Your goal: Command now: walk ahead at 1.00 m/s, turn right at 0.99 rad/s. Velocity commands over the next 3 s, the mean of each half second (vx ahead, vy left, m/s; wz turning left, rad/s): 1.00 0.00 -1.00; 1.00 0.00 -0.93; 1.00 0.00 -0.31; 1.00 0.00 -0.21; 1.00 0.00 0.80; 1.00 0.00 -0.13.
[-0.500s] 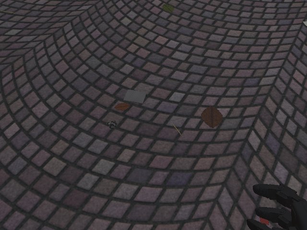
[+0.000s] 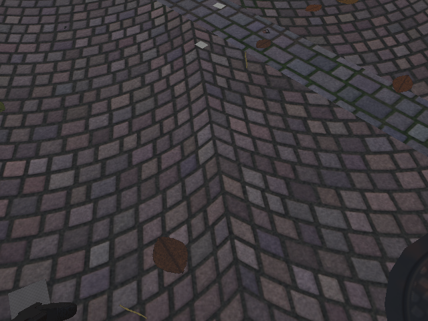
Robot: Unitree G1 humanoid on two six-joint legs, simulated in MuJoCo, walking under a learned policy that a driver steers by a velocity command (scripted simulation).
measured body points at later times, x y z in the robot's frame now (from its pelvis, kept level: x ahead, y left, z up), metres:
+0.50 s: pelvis +0.43 -0.07 +0.01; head +0.45 -0.10 +0.46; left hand +0.57 +0.18 -0.10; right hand +0.57 -0.39 -0.04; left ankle +0.72 +0.04 -0.66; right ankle +0.34 -0.08 -0.73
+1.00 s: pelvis +0.80 -0.26 -0.01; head +0.79 -0.30 +0.44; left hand +1.14 -0.37 -0.04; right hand +0.54 -0.38 -0.15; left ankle +0.80 -0.04 -0.73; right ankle +0.82 -0.50 -0.67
